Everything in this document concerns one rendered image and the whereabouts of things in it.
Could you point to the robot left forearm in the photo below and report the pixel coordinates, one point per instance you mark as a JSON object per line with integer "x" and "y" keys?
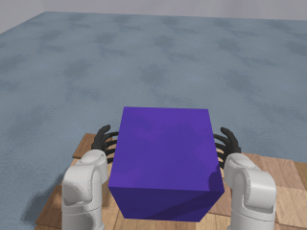
{"x": 81, "y": 192}

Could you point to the robot right hand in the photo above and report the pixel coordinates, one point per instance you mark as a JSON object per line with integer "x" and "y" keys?
{"x": 231, "y": 145}

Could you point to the robot right forearm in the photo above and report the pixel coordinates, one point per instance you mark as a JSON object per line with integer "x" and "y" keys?
{"x": 253, "y": 200}

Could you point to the carton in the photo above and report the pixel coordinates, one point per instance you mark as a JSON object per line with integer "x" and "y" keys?
{"x": 165, "y": 165}

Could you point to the robot left hand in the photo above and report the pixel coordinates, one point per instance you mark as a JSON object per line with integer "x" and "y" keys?
{"x": 101, "y": 144}

